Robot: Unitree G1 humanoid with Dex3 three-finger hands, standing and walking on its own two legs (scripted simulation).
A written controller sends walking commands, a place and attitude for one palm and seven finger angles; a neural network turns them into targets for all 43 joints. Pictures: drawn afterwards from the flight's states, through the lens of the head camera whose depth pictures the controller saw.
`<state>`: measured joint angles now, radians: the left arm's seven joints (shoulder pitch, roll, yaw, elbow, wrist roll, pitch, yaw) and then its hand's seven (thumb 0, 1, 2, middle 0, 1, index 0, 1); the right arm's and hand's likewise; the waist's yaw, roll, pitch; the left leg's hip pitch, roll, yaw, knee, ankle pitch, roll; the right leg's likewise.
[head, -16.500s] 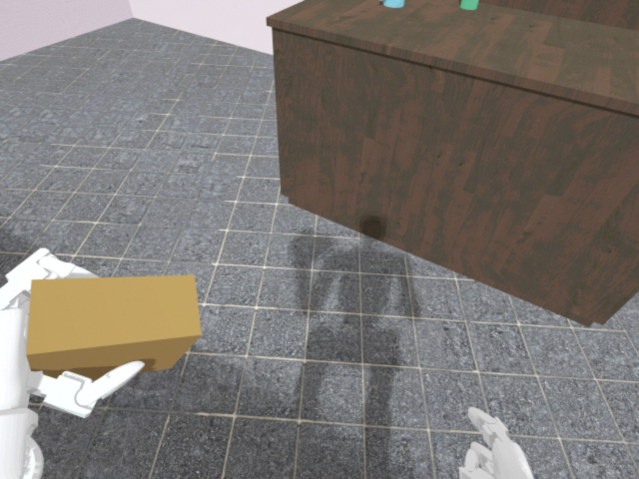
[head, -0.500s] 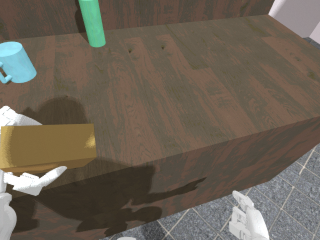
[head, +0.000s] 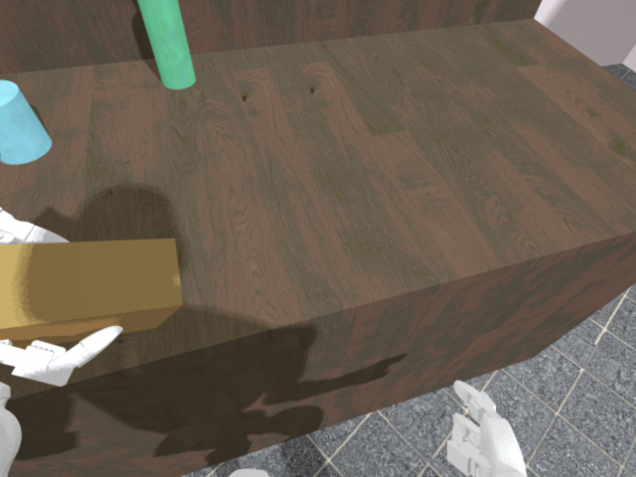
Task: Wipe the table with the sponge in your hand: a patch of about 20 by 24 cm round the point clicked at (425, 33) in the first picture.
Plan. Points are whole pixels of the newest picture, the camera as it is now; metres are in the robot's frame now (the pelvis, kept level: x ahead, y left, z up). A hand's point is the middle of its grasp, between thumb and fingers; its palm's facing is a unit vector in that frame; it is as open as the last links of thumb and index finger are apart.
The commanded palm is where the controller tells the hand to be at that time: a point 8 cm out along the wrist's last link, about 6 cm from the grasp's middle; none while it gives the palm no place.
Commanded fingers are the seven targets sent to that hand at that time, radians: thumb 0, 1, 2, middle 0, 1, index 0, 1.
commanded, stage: shuffle to correct the standing spot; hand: left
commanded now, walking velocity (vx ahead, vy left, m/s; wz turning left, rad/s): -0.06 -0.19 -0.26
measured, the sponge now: (116, 293) +0.24 +0.22 +0.15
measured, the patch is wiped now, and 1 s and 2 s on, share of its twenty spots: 0.00 0.00 0.00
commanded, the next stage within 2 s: come to a stop and stand still in 0.16 s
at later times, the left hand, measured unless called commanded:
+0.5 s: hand (67, 272) +0.24 +0.24 +0.19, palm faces +0.38 -0.81 -0.46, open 10.3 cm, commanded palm +0.17 +0.27 +0.18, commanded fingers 0.00 0.10 1.30 -1.20 -1.60 -1.20 -1.60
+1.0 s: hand out of the picture +0.19 +0.29 +0.17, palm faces +0.43 -0.86 -0.28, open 10.3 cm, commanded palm +0.13 +0.32 +0.18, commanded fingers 0.00 0.10 1.30 -1.20 -1.60 -1.20 -1.60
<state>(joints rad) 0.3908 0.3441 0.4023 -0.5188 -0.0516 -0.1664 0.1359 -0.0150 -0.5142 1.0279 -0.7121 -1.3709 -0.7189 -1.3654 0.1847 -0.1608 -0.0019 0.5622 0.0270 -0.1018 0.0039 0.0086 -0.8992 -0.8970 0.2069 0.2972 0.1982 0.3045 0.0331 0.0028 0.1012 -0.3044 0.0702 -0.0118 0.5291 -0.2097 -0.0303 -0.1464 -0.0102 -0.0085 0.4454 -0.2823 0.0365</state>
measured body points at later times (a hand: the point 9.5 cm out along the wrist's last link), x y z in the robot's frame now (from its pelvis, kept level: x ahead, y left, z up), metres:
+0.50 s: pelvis +0.00 -0.01 -0.01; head +0.04 +0.01 +0.44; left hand +0.21 +0.29 +0.21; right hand +0.16 -0.26 -0.08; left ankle +0.04 +0.14 -0.74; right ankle -0.03 -0.15 -0.74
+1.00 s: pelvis -0.04 +0.04 +0.00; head -0.03 +0.06 +0.45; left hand +0.16 +0.33 +0.19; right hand +0.13 -0.17 -0.07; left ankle +0.04 +0.14 -0.74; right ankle -0.03 -0.14 -0.74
